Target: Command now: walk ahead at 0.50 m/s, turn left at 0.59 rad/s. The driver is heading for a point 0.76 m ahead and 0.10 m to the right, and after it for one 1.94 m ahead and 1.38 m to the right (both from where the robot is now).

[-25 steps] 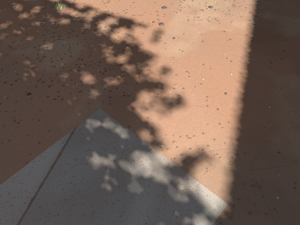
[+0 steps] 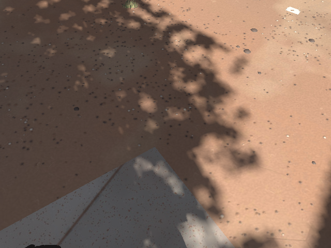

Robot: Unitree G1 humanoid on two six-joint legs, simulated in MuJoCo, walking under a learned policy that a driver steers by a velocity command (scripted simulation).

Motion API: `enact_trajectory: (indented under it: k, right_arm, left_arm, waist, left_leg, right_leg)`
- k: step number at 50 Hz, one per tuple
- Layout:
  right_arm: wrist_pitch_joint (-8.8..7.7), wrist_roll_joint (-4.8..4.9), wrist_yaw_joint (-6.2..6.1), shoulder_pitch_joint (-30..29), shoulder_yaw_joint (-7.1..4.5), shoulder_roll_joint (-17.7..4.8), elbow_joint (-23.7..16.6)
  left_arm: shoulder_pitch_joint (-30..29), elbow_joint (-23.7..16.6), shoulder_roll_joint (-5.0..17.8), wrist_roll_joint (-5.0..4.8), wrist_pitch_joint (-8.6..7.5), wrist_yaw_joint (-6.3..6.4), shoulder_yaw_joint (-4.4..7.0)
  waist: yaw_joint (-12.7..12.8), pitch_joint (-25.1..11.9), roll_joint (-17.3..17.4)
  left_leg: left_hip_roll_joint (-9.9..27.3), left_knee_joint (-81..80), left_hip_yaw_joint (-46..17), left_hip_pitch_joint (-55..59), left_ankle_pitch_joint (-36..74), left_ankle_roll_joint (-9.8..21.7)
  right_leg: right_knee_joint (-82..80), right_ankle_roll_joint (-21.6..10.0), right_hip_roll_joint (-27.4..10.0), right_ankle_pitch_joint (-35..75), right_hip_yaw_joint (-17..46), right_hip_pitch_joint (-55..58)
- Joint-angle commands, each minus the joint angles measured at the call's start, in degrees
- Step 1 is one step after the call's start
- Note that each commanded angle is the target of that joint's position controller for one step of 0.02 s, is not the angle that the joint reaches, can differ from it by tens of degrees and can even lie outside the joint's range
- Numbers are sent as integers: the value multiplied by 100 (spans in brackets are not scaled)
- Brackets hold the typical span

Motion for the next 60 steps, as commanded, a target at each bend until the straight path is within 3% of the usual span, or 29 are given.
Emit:
enact_trajectory:
  k: [1,4,9,12,13,14,15,16,17,18,19,20,22,27,32,35,37,38,39,40,41,42,43,44,47,50,55,57,60]
  right_arm:
    - [-101,37,-130,-163,-280,-1008,-369]
    - [-55,66,-176,76,-290,-1043,-234]
    - [18,92,-208,376,-268,-945,-5]
    - [63,60,-200,291,-243,-856,57]
    - [55,25,-174,255,-167,-660,19]
    - [31,-69,-175,465,-64,-425,-77]
    - [-25,112,-178,1178,13,-207,-58]
    - [-53,171,-183,911,-67,-730,24]
    - [-58,157,-174,218,-125,-939,-75]
    - [-72,76,-173,-187,-108,-883,-171]
    - [-104,5,-148,-380,-112,-794,-237]
    - [-118,-3,-115,-331,-105,-697,-235]
    - [-108,14,-83,-231,-58,-488,-184]
    - [-163,-43,-33,-1068,93,-216,-405]
    - [-228,45,76,-1853,99,-269,-583]
    - [-287,49,135,-1959,32,-434,-683]
    - [-317,16,98,-1128,-124,-714,-448]
    - [-314,-45,35,-267,-257,-1010,-250]
    - [-273,-185,-32,548,-385,-1553,-174]
    - [-211,-132,-14,734,-344,-1383,-83]
    - [-207,-74,-5,469,-219,-985,-69]
    - [-214,-43,-6,118,-149,-789,-77]
    - [-240,-63,15,-256,-93,-619,-58]
    - [-288,-92,29,-516,-55,-460,-43]
    - [-425,-137,28,-781,-103,-464,99]
    - [-466,-167,-27,-694,-161,-589,289]
    - [-372,-108,-116,-432,-225,-857,504]
    - [-275,-72,-148,-354,-246,-938,587]
    - [-98,39,-218,-314,-299,-1128,630]
  left_arm:
    - [-204,-357,315,21,3,7,70]
    - [-798,-491,228,-45,-44,-66,20]
    - [-1054,-595,424,-105,-158,-196,88]
    - [-373,-431,561,-81,-221,-180,198]
    - [232,-321,740,-20,-250,-148,282]
    - [1090,-252,1096,52,-251,-123,372]
    - [1611,64,1318,7,-168,-187,464]
    - [1567,30,797,-174,-154,-213,334]
    - [1252,-6,546,-173,-117,-187,256]
    - [984,-52,485,-96,-80,-176,207]
    - [823,-26,399,-57,-64,-162,172]
    - [754,-17,325,-12,-74,-145,132]
    - [798,62,302,-63,-95,-135,118]
    - [1048,267,692,-155,-45,-76,202]
    - [1538,534,813,-227,61,-67,203]
    - [1660,647,887,-260,166,-32,224]
    - [1517,631,937,-259,215,0,224]
    - [1484,565,723,-191,201,0,138]
    - [1781,352,158,-94,132,-8,-43]
    - [2069,376,87,-211,59,2,-87]
    - [1716,357,661,-339,49,-2,86]
    - [1353,252,699,-356,62,-5,115]
    - [1192,227,631,-292,100,6,122]
    - [1212,249,570,-244,172,14,156]
    - [1350,281,257,-253,363,5,133]
    - [1010,120,211,-217,406,3,142]
    - [106,-196,29,-195,337,-187,42]
    - [-253,-396,3,-154,328,-264,24]
    - [-260,-617,159,-119,340,-376,104]
  waist:
    - [123,-336,447]
    - [-113,-222,594]
    - [-192,-217,743]
    - [171,-384,962]
    - [463,-892,849]
    - [683,-1772,86]
    - [469,-2219,-1731]
    - [620,-1665,-1020]
    - [711,-910,-467]
    - [619,-517,-76]
    - [493,-268,-24]
    - [349,-277,-186]
    - [269,-343,-383]
    - [494,-188,-243]
    - [755,-58,-261]
    - [602,2,-295]
    - [68,-438,-248]
    - [-337,-1077,-110]
    - [-471,-2073,982]
    - [-410,-2586,1882]
    - [-435,-1720,1247]
    - [-304,-1104,1050]
    - [-121,-705,824]
    - [60,-491,901]
    - [317,-266,799]
    - [299,-109,546]
    - [-34,138,357]
    - [-117,309,303]
    - [2,25,554]
  left_leg:
    - [1261,-865,-1236,50,1215,904]
    - [1126,-790,-1217,-69,672,684]
    - [1438,-220,-1805,623,477,575]
    - [1401,400,-1870,850,1502,398]
    - [1102,1263,-1622,660,1863,230]
    - [653,2895,-1191,-359,788,-31]
    - [-69,4569,-676,-2268,-2223,-426]
    - [276,5187,-954,-2971,-2247,-444]
    - [473,5283,-809,-3154,-1733,-446]
    - [669,5119,-585,-3031,-1360,-450]
    - [858,4777,-499,-2923,-1077,-457]
    - [1025,4509,-425,-2635,-898,-461]
    - [1108,4084,-224,-2417,-836,-524]
    - [1176,2335,65,-2365,298,-673]
    - [938,1184,227,-1868,1122,-640]
    - [837,769,158,-1578,679,-469]
    - [660,406,313,-243,571,-268]
    - [1001,547,60,1157,659,-62]
    - [2479,632,-1778,3356,373,543]
    - [3088,-107,-3489,3643,-664,973]
    - [2867,-334,-3033,2942,-1242,767]
    - [2663,-483,-2277,2230,-1171,602]
    - [2424,-716,-1750,1545,-814,522]
    - [2238,-924,-1297,1065,-435,458]
    - [2103,-1354,-432,398,444,483]
    - [2092,-1460,156,516,1035,507]
    - [2036,-1517,967,818,1304,366]
    - [2061,-1235,1223,1046,2145,294]
    - [2132,-438,1416,1519,3843,106]
  right_leg:
    - [-1036,162,135,1041,-48,26]
    - [-2129,155,398,1810,-74,416]
    - [-2839,-69,506,1600,68,641]
    - [-3181,-414,608,1098,-194,1544]
    - [-3152,-672,349,1182,-27,2594]
    - [-2880,-1177,-637,1248,1132,4290]
    - [-3649,-1972,-1594,-294,3695,5683]
    - [-3991,-1844,-1606,-1569,4047,5425]
    - [-4083,-1640,-1406,-1436,3220,4713]
    - [-4191,-1551,-1178,-810,2593,4020]
    - [-4316,-1553,-989,-227,2184,3540]
    - [-4424,-1497,-808,208,1851,3256]
    - [-4595,-1541,-651,769,1413,3049]
    - [-4889,-1546,-555,1437,629,2904]
    - [-4763,-1369,-618,1510,335,3086]
    - [-4424,-1239,-825,1720,602,3390]
    - [-3519,-1036,-602,2710,448,3233]
    - [-2367,-838,-283,2491,231,2626]
    - [-236,-441,425,545,-226,716]
    - [985,-345,726,-2034,126,-290]
    - [1489,-364,424,-1767,382,-735]
    - [1460,-387,193,-1285,234,-820]
    - [1227,-352,25,-874,167,-648]
    - [1007,-327,-127,-569,201,-399]
    - [862,-211,-217,-30,202,-17]
    - [267,-137,-216,686,318,-372]
    - [-1304,-242,-113,1727,-165,-231]
    - [-1794,-318,-22,1671,-389,-209]
    - [-2087,-505,283,1120,-731,179]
